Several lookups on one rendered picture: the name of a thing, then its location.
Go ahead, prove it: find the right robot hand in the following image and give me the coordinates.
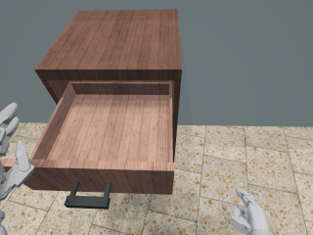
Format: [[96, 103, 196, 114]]
[[231, 187, 270, 235]]

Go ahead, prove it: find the left robot hand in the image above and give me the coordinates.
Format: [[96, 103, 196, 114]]
[[0, 102, 34, 206]]

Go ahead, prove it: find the cabinet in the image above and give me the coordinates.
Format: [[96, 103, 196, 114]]
[[34, 9, 182, 162]]

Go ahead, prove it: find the drawer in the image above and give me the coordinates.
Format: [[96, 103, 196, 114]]
[[0, 81, 175, 195]]

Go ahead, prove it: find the handle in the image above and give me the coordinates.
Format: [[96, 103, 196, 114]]
[[64, 180, 112, 210]]

